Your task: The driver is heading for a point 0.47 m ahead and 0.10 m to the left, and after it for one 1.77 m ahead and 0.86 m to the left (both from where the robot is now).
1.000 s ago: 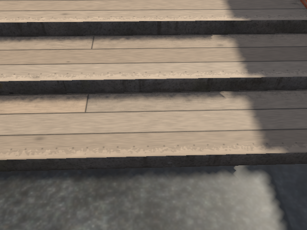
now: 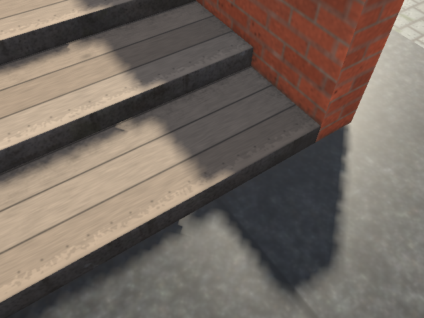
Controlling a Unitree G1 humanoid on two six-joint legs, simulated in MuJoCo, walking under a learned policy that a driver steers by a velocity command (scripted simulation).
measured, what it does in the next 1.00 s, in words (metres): walks ahead, turning left: right foot, then left foot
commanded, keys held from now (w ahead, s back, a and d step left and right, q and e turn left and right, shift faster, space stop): w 0.10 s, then w+q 0.40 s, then q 0.50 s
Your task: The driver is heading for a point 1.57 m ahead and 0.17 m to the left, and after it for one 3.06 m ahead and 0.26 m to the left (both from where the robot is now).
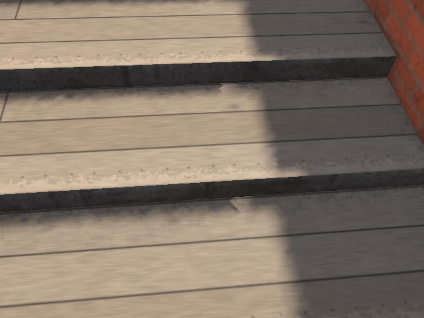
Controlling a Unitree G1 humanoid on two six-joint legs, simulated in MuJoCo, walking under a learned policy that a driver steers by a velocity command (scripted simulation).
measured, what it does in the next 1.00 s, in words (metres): steps on the spot, turning left: right foot, then left foot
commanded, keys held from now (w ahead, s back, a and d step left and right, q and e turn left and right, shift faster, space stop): q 0.32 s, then no key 0.68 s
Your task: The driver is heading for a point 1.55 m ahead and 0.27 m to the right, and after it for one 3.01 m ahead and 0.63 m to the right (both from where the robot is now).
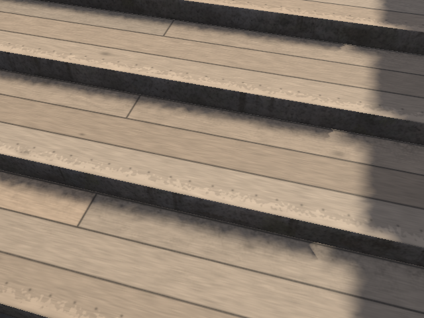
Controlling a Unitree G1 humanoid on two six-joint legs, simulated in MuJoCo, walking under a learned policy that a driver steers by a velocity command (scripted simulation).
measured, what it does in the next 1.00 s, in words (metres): climbs: right foot 0.10 m higher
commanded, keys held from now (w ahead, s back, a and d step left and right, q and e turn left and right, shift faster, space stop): no key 0.10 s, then w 0.90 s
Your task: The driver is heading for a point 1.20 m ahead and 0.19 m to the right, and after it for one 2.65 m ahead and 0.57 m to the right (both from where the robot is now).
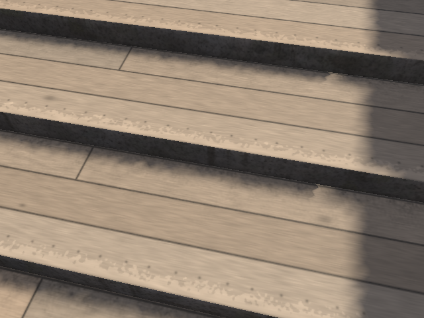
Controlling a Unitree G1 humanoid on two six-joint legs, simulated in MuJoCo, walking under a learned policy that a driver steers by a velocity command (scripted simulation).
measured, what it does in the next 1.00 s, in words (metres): climbs: left foot 0.10 m higher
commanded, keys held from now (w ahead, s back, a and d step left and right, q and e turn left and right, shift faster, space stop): w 0.98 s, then w+e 0.02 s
